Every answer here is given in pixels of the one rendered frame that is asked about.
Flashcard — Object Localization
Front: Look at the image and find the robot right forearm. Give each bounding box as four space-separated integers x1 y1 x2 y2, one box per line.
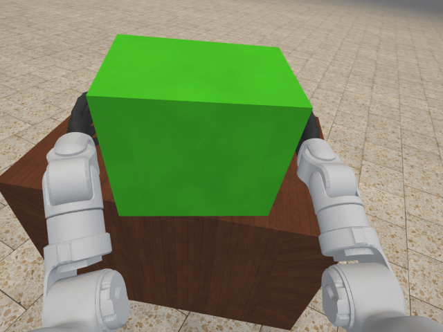
297 138 406 312

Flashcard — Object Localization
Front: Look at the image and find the carton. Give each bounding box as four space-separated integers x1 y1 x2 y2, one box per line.
86 34 313 216

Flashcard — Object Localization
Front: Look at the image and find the left robot upper arm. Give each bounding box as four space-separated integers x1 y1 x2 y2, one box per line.
27 268 130 332

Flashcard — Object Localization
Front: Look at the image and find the robot right hand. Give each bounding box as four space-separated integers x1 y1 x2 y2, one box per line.
296 111 320 155

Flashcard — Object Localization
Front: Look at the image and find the robot left forearm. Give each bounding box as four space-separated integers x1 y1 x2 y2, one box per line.
42 132 112 328

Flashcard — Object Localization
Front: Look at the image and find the robot left hand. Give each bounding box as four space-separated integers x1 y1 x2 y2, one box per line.
66 92 99 146

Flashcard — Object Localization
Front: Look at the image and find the right robot upper arm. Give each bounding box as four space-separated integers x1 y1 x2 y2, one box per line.
321 262 443 332

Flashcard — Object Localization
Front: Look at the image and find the pedestal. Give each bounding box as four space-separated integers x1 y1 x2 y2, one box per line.
0 113 338 330

